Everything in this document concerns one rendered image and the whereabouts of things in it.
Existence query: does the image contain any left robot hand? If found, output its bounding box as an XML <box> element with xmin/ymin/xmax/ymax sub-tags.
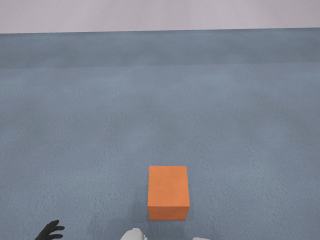
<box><xmin>35</xmin><ymin>220</ymin><xmax>65</xmax><ymax>240</ymax></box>

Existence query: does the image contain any robot left thigh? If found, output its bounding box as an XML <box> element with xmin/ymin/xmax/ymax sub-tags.
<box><xmin>120</xmin><ymin>230</ymin><xmax>148</xmax><ymax>240</ymax></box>

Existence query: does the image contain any carton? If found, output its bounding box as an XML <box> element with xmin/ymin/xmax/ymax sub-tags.
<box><xmin>147</xmin><ymin>166</ymin><xmax>190</xmax><ymax>221</ymax></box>

